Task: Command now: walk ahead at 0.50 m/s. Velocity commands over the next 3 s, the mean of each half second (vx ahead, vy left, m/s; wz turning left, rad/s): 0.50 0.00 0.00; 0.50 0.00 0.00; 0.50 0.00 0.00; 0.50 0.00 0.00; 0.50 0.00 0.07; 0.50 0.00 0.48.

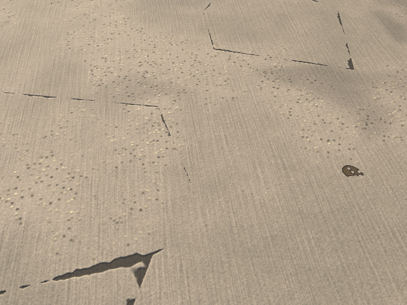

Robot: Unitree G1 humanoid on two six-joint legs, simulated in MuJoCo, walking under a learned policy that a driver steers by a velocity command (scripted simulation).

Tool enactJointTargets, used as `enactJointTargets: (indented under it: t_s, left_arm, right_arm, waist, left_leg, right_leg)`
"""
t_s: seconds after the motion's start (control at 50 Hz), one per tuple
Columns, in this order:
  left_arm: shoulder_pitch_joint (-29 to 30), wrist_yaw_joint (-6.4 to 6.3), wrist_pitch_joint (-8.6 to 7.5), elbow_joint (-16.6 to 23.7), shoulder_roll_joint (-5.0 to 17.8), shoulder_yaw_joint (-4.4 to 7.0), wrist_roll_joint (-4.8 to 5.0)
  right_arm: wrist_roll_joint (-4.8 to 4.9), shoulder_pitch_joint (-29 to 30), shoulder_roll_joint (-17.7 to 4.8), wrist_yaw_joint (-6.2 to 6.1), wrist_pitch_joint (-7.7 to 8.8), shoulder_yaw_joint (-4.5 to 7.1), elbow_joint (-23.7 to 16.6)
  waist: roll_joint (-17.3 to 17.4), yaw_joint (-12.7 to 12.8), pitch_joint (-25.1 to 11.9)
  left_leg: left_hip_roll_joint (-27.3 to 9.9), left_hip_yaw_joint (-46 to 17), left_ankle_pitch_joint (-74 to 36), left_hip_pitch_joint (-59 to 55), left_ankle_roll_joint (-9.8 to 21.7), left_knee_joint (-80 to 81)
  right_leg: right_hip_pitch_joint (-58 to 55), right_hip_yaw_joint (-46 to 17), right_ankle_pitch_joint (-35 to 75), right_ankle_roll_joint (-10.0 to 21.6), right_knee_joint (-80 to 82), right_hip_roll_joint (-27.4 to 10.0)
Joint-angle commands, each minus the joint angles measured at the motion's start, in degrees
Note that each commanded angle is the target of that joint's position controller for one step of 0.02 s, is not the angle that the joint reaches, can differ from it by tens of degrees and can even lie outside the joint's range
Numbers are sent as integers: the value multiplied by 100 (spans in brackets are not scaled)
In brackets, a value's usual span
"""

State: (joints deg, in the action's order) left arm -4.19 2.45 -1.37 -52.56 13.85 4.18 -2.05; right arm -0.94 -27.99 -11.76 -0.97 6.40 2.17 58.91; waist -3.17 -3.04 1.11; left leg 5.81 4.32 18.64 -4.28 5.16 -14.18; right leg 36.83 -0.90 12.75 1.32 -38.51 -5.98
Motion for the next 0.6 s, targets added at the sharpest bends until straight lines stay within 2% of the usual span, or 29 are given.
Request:
enactJointTargets:
  t_s: [0.02,0.04,0.08,0.14,0.16,0.18,0.2,0.22,0.24,0.26,0.28,0.3,0.32,0.34,0.36,0.38,0.4,0.44,0.5,0.54,0.6]
  left_arm:
    - [773,18,-103,545,379,46,-16]
    - [983,24,-125,663,353,24,-22]
    - [1264,32,-157,800,281,-16,59]
    - [1162,83,-200,827,206,-80,67]
    - [856,54,-225,716,262,-70,41]
    - [296,-3,-243,506,397,-22,9]
    - [-641,-76,-271,172,559,49,-72]
    - [-1821,-97,-338,-248,818,158,-174]
    - [-2419,-54,-359,-446,1192,246,-212]
    - [-2896,22,-354,-354,1218,228,-30]
    - [-2698,-25,-297,-246,1263,262,93]
    - [-2110,-169,-243,-128,811,159,-9]
    - [-1700,-269,-261,-85,664,87,11]
    - [-1468,-302,-349,-93,495,0,25]
    - [-1424,-312,-408,-186,463,-43,102]
    - [-1391,-300,-463,-282,521,-31,104]
    - [-1437,-276,-535,-319,587,-6,103]
    - [-1496,-225,-550,-375,475,-32,135]
    - [-1590,-174,-489,-390,395,-70,175]
    - [-1905,-181,-446,-500,460,-69,184]
    - [-2263,-224,-374,-643,552,-52,123]
  right_arm:
    - [-80,-237,-708,-72,58,116,-130]
    - [-111,-313,-698,-74,57,111,-118]
    - [-154,-376,-715,-97,3,103,-70]
    - [-196,-439,-730,-151,-75,66,-74]
    - [-217,-463,-763,-159,-99,55,-61]
    - [-237,-466,-861,-154,-125,69,-33]
    - [-184,-473,-965,-130,-162,108,15]
    - [-70,-376,-935,-126,-208,123,43]
    - [130,-1024,-426,-106,-185,113,167]
    - [384,-1153,-620,-189,-121,111,46]
    - [412,-512,-853,-210,-137,110,-192]
    - [190,364,-821,-153,-164,84,-325]
    - [9,841,-827,-61,-189,114,-501]
    - [-177,900,-859,34,-220,168,-462]
    - [-216,753,-595,137,-327,131,-418]
    - [-253,796,-362,214,-408,90,-440]
    - [-243,831,-262,254,-439,64,-439]
    - [-148,1136,-225,273,-433,20,-589]
    - [-52,1924,-202,285,-363,-62,-791]
    - [-29,2349,-277,278,-373,-60,-908]
    - [-60,2894,-409,258,-352,-28,-1100]
  waist:
    - [662,-77,747]
    - [603,-165,846]
    - [496,-312,896]
    - [350,-401,876]
    - [291,-319,738]
    - [259,-132,441]
    - [138,242,-49]
    - [-98,827,-473]
    - [-1308,551,-1403]
    - [-962,804,-2544]
    - [-762,1115,-2787]
    - [-225,993,-1730]
    - [-173,832,-1039]
    - [349,555,-603]
    - [269,217,-172]
    - [147,54,-64]
    - [15,40,-21]
    - [-142,-18,-10]
    - [-124,155,66]
    - [-61,306,152]
    - [17,467,382]
  left_leg:
    - [-1581,-916,-1758,201,692,-211]
    - [-1612,-935,-1702,108,702,-384]
    - [-1594,-893,-1609,98,640,-765]
    - [-1455,-855,-1931,90,507,-1424]
    - [-1406,-855,-2421,-79,494,-1890]
    - [-1359,-865,-3188,-212,504,-2630]
    - [-1198,-781,-3540,60,494,-3820]
    - [-890,-526,-2782,885,382,-5563]
    - [-155,-211,2343,3047,94,-8198]
    - [-93,-1079,2549,4441,44,-9113]
    - [-331,-992,1873,5386,-46,-8851]
    - [-692,-674,1086,5585,-84,-8303]
    - [-850,-664,585,5282,-109,-7800]
    - [-1001,-918,-34,4684,-130,-6883]
    - [-1116,-769,-135,3960,-227,-6114]
    - [-1126,-723,-185,3611,-325,-5633]
    - [-1126,-607,-346,3576,-381,-5298]
    - [-1197,-507,-864,3526,-386,-4412]
    - [-1079,-221,-1679,3087,-299,-3003]
    - [-1001,-160,-1859,3180,-250,-2601]
    - [-962,-161,-1537,3587,-129,-2232]
  right_leg:
    - [623,38,391,108,414,-8]
    - [693,39,412,137,662,-20]
    - [423,189,640,204,1151,10]
    - [-301,223,770,302,1856,82]
    - [-626,218,706,371,2081,97]
    - [-1158,342,429,443,2126,221]
    - [-2277,541,267,500,2045,393]
    - [-3735,430,852,580,2187,159]
    - [-6114,-324,4071,834,150,-990]
    - [-7534,-1508,5299,1313,-592,-1901]
    - [-7492,-2382,1814,1849,462,-2196]
    - [-6103,-2221,-775,1696,1515,-1811]
    - [-4898,-2201,-1160,1595,1919,-1679]
    - [-3878,-1933,-706,1408,2074,-1489]
    - [-2809,-1461,-345,1299,2393,-1234]
    - [-2338,-1227,-404,1229,2543,-1015]
    - [-2296,-1055,140,1277,2590,-893]
    - [-2309,-561,748,1234,2653,-667]
    - [-2363,-103,548,1043,2825,-371]
    - [-2796,-160,175,998,2875,-456]
    - [-3583,-305,-134,1011,2802,-706]
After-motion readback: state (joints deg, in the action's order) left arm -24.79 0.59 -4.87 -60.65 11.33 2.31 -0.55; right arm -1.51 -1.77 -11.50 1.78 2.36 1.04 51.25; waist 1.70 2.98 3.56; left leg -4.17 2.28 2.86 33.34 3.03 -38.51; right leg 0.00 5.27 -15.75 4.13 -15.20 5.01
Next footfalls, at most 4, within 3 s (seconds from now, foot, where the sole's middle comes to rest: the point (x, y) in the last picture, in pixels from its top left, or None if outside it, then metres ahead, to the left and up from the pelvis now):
0.22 right None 0.33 -0.14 -0.89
0.70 left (182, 295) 0.59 0.05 -0.89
1.26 right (227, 219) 0.89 -0.14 -0.89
1.82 left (182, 162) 1.20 0.04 -0.89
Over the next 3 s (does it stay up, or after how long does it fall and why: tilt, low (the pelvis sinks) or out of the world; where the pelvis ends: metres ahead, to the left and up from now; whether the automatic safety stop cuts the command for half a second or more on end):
stays up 1.65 -0.02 -0.13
